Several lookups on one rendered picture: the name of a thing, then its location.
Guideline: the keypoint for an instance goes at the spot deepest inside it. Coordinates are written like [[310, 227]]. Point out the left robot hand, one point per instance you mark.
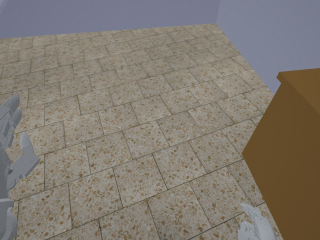
[[10, 117]]

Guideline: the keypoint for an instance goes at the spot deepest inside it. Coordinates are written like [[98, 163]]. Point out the left robot forearm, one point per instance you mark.
[[8, 222]]

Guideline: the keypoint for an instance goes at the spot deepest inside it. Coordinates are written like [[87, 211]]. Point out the right robot hand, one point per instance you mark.
[[261, 230]]

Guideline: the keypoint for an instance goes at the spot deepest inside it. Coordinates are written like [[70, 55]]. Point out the counter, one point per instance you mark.
[[283, 155]]

